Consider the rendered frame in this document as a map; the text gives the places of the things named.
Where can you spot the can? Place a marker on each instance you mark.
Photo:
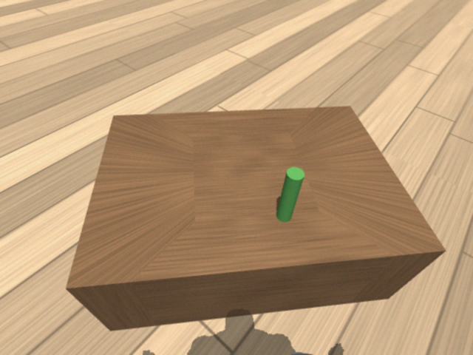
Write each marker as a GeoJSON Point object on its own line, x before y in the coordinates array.
{"type": "Point", "coordinates": [290, 192]}

